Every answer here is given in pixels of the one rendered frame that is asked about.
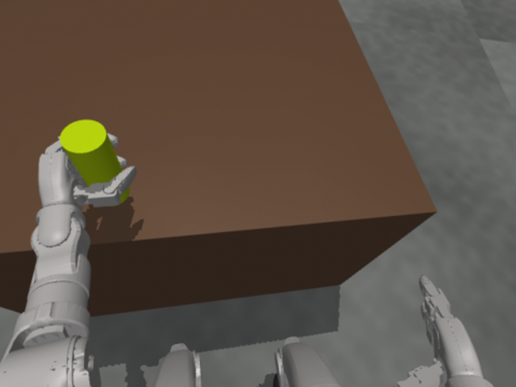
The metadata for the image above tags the can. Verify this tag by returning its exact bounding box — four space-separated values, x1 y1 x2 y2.
60 119 130 204

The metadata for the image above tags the right robot hand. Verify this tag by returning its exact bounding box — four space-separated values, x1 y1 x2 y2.
394 275 483 387

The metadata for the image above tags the left robot arm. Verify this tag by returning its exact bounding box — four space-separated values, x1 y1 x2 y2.
0 204 102 387

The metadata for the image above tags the left robot hand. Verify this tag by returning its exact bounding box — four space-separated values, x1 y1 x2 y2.
38 133 137 211

